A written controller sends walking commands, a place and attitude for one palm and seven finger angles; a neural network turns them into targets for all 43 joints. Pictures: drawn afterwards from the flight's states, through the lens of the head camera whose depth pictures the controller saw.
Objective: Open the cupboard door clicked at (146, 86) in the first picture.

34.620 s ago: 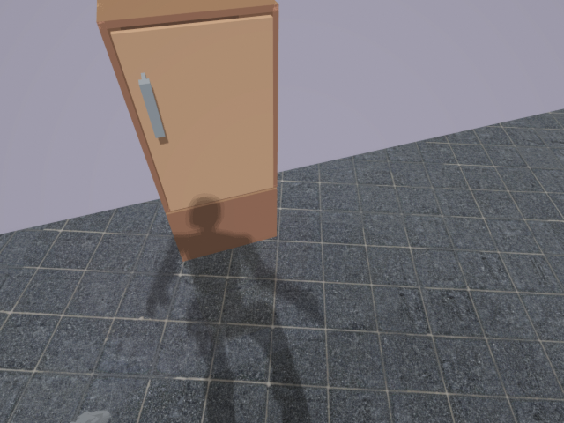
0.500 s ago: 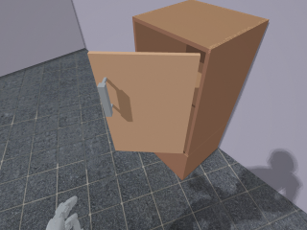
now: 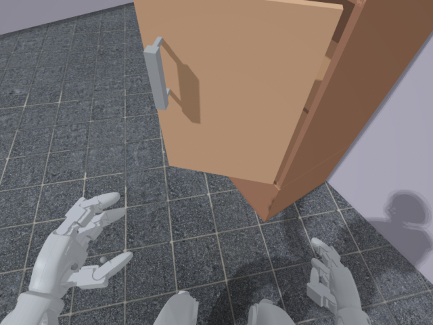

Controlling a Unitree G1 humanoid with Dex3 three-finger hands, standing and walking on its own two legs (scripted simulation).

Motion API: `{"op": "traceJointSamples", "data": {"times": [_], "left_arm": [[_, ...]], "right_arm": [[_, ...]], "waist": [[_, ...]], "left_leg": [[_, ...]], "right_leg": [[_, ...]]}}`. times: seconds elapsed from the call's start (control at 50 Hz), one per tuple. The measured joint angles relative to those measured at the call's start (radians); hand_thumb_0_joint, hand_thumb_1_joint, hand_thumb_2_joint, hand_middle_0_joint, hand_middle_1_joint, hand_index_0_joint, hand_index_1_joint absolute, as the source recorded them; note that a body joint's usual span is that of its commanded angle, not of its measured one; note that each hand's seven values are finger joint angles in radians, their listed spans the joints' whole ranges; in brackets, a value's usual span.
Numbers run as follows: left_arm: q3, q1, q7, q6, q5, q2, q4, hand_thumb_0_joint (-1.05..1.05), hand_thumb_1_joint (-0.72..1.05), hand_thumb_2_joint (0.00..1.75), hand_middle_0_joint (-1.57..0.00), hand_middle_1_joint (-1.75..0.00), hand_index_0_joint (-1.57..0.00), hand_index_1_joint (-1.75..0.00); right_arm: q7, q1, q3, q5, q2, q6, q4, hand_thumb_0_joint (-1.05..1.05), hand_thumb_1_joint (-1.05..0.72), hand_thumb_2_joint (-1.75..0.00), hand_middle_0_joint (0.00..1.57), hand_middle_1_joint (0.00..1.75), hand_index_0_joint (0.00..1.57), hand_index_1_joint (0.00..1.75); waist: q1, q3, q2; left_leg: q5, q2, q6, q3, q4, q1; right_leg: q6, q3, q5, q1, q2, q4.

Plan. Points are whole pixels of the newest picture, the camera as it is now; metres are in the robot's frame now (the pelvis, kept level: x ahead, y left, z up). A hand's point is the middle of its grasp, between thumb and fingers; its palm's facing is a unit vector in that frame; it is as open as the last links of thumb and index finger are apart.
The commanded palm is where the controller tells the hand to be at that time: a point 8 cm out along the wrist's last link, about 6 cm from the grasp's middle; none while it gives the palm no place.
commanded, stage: raise the hand with hooked fingers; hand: left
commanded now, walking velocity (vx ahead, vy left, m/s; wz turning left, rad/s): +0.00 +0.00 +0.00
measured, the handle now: (160, 74) +0.60 +0.20 +0.09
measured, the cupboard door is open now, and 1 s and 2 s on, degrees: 45 45 45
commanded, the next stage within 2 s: move the hooked fingers beside the handle in 1.42 s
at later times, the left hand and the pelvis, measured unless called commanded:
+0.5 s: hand (77, 216) +0.26 +0.26 +0.07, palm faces -0.07 -1.00 -0.05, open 13.0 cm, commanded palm +0.24 +0.31 +0.09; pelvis +0.01 +0.03 +0.03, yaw -1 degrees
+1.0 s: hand (49, 174) +0.31 +0.31 +0.11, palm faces -0.06 -1.00 -0.05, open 14.0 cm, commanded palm +0.28 +0.35 +0.11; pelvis +0.01 +0.04 +0.04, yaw -2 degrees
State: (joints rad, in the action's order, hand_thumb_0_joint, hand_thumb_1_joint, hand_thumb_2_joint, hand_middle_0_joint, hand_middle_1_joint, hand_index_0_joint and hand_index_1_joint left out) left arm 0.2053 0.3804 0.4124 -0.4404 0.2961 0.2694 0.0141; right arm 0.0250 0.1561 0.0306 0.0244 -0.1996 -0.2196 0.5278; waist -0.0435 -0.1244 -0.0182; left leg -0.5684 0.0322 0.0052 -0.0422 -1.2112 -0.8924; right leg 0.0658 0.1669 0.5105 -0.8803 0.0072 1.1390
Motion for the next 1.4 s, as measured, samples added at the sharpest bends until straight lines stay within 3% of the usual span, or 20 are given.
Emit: {"op": "traceJointSamples", "data": {"times": [0.06,0.12,0.28,0.42,0.7,0.84,1.02,1.2,1.4], "left_arm": [[0.024,-0.048,0.025,0.083,0.016,0.018,0.033,0.01,0.23,0.62,-0.25,-0.72,-0.25,-0.73],[0.052,-0.055,0.014,0.122,0.033,0.024,0.05,0.01,0.16,0.59,-0.26,-0.77,-0.26,-0.77],[0.095,-0.06,-0.003,0.069,0.045,0.035,0.091,0.0,-0.02,0.51,-0.27,-0.89,-0.27,-0.89],[0.111,-0.104,0.025,0.064,0.053,0.064,0.135,0.0,-0.19,0.44,-0.28,-0.99,-0.28,-1.0],[0.157,-0.261,0.077,0.14,0.057,0.121,0.243,-0.01,-0.46,0.32,-0.3,-1.17,-0.3,-1.17],[0.193,-0.342,0.116,0.16,0.059,0.152,0.311,-0.01,-0.49,0.31,-0.3,-1.19,-0.3,-1.19],[0.235,-0.421,0.16,0.171,0.073,0.194,0.407,-0.01,-0.5,0.3,-0.3,-1.2,-0.3,-1.2],[0.232,-0.399,0.155,0.151,0.067,0.173,0.407,-0.01,-0.5,0.3,-0.3,-1.2,-0.3,-1.2],[0.23,-0.399,0.149,0.136,0.069,0.169,0.413,-0.01,-0.5,0.3,-0.3,-1.2,-0.31,-1.2]], "right_arm": [[0.003,0.032,0.012,0.006,0.017,0.017,0.021,0.01,-0.9,-0.9,0.2,0.3,0.21,0.3],[0.008,0.074,0.007,0.007,0.018,0.024,0.03,0.01,-0.9,-0.9,0.2,0.3,0.21,0.3],[0.016,0.146,-0.037,0.009,-0.053,0.009,0.035,0.01,-0.9,-0.9,0.2,0.3,0.21,0.3],[0.023,0.133,-0.049,0.014,-0.091,-0.004,0.014,0.01,-0.9,-0.9,0.2,0.3,0.2,0.3],[0.016,0.098,0.017,0.012,-0.059,0.006,-0.033,0.01,-0.9,-0.9,0.2,0.3,0.21,0.3],[0.019,0.113,0.029,0.011,-0.058,0.017,-0.016,0.01,-0.9,-0.9,0.2,0.3,0.21,0.3],[0.024,0.143,0.014,0.014,-0.082,0.031,0.002,0.01,-0.9,-0.9,0.2,0.3,0.21,0.3],[0.017,0.159,-0.003,0.012,-0.095,0.036,-0.005,0.01,-0.9,-0.9,0.2,0.3,0.21,0.3],[0.024,0.147,0.008,0.013,-0.08,0.035,0.001,0.01,-0.9,-0.9,0.2,0.3,0.21,0.3]], "waist": [[0.021,0.005,-0.011],[0.044,0.006,-0.013],[0.069,0.0,0.001],[0.07,0.01,0.017],[0.046,0.017,0.01],[0.042,0.021,0.006],[0.055,0.024,0.007],[0.069,0.026,0.014],[0.066,0.025,0.009]], "left_leg": [[0.009,0.001,-0.004,0.013,0.025,0.012],[0.022,0.0,-0.01,0.031,0.066,0.041],[0.043,-0.01,-0.026,0.056,0.128,0.082],[0.045,-0.013,-0.036,0.057,0.141,0.105],[0.06,-0.021,-0.049,0.054,0.183,0.154],[0.069,-0.024,-0.053,0.058,0.204,0.171],[0.085,-0.023,-0.053,0.066,0.236,0.188],[0.091,-0.019,-0.05,0.073,0.245,0.188],[0.095,-0.016,-0.042,0.066,0.248,0.196]], "right_leg": [[-0.004,-0.012,-0.012,0.006,-0.002,-0.021],[-0.012,-0.03,-0.027,0.026,-0.003,-0.055],[-0.028,-0.055,-0.049,0.057,0.004,-0.107],[-0.037,-0.057,-0.057,0.085,0.005,-0.13],[-0.053,-0.055,-0.081,0.146,0.01,-0.19],[-0.057,-0.058,-0.092,0.164,0.011,-0.213],[-0.057,-0.067,-0.109,0.175,0.008,-0.241],[-0.054,-0.074,-0.114,0.169,0.004,-0.244],[-0.045,-0.067,-0.113,0.177,0.001,-0.243]]}}
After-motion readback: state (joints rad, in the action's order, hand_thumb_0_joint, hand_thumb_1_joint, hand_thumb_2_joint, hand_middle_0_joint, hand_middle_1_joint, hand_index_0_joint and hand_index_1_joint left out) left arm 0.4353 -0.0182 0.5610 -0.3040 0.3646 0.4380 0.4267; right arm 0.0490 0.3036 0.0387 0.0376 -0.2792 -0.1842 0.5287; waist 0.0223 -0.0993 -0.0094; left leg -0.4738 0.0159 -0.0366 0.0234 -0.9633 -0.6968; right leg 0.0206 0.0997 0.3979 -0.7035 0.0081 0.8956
